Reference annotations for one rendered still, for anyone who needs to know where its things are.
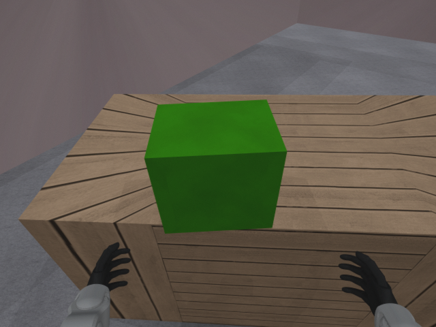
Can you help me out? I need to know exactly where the left robot hand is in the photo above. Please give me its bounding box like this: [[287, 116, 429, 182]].
[[87, 243, 131, 291]]

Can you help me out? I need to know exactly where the right robot forearm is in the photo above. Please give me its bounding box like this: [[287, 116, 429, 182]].
[[374, 303, 421, 327]]

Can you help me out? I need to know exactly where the pedestal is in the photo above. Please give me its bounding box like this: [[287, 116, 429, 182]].
[[18, 94, 436, 327]]

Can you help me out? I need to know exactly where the left robot forearm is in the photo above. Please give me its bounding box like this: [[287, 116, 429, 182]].
[[60, 284, 110, 327]]

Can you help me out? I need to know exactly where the right robot hand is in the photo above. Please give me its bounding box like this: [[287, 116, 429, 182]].
[[339, 251, 398, 316]]

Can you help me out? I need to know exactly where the carton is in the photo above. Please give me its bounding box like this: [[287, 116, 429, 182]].
[[144, 99, 287, 234]]

